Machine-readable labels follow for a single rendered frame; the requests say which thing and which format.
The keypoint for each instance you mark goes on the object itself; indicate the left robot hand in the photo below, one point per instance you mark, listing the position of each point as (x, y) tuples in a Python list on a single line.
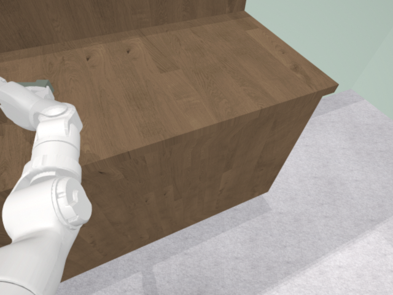
[(16, 101)]

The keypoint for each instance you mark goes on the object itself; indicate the left robot upper arm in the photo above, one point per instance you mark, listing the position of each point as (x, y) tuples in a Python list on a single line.
[(43, 221)]

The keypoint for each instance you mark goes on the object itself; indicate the counter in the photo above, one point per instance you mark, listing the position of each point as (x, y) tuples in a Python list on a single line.
[(188, 107)]

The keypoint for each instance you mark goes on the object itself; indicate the tap lever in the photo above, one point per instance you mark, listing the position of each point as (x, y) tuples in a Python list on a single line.
[(38, 83)]

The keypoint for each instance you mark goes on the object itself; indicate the robot left forearm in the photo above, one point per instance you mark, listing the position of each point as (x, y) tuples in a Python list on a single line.
[(56, 148)]

